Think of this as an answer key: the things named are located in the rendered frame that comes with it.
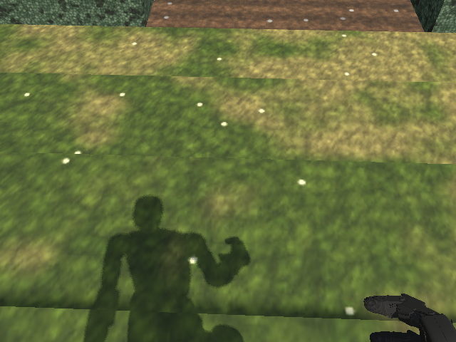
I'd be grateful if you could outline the right robot hand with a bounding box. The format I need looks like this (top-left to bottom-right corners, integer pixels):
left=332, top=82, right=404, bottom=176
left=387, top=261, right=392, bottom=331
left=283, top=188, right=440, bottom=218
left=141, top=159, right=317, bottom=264
left=363, top=294, right=456, bottom=342

